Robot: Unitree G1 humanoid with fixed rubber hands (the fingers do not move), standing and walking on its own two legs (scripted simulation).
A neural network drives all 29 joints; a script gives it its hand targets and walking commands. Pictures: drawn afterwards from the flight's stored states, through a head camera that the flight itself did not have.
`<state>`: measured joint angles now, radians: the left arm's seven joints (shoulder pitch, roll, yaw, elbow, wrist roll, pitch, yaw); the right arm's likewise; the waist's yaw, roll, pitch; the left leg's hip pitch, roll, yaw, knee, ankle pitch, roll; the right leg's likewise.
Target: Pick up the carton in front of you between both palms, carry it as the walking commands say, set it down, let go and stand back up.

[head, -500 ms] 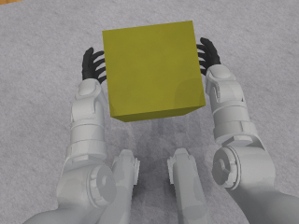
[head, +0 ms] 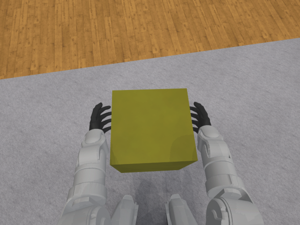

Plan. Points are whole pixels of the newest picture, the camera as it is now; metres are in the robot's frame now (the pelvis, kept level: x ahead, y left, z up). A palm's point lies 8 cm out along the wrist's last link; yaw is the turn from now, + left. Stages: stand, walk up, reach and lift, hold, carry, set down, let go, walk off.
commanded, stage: reach and lift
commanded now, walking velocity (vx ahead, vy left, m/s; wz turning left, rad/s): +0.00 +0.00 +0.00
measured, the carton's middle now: (150, 135) +0.40 +0.00 -0.11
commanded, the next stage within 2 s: hold in 1.56 s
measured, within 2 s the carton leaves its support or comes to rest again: neither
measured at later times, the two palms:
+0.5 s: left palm (73, 120) +0.34 +0.16 +0.12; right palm (222, 125) +0.34 -0.14 +0.11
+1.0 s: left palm (68, 119) +0.33 +0.15 +0.14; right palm (229, 124) +0.33 -0.14 +0.13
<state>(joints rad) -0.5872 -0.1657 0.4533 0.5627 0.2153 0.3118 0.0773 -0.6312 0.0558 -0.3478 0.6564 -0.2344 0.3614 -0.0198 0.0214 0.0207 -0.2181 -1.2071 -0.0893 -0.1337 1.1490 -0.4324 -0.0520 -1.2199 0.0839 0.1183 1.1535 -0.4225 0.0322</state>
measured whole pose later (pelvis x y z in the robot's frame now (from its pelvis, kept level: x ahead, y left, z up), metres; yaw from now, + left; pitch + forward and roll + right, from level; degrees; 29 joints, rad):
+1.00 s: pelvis +0.03 +0.00 +0.11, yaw +0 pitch -3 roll +0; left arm -0.35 -0.18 0.33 0.41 0.32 0.59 0.00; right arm -0.32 0.17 -0.29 0.39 -0.31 0.64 -0.01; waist 0.00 0.01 -0.01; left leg -0.18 -0.04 -0.15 0.45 -0.22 -0.02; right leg -0.18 0.04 0.13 0.45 -0.21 0.02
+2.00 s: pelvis +0.03 +0.00 +0.11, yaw +0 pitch -7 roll +0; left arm -0.32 -0.17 0.27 0.29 0.31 0.74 0.00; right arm -0.29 0.16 -0.23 0.28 -0.30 0.78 -0.01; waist 0.00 0.01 0.00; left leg -0.06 -0.03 -0.14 0.37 -0.19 -0.02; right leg -0.06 0.03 0.13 0.37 -0.19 0.01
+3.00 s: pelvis +0.44 +0.07 +0.11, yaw +0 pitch +5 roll -2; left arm -0.20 -0.14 0.11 -0.34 0.13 1.20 0.09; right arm -0.17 0.14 -0.12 -0.35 -0.11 1.24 -0.09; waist -0.03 0.01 -0.09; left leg -0.07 0.03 0.21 0.28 -0.29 0.04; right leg -0.61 -0.08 -0.14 0.73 -0.18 0.00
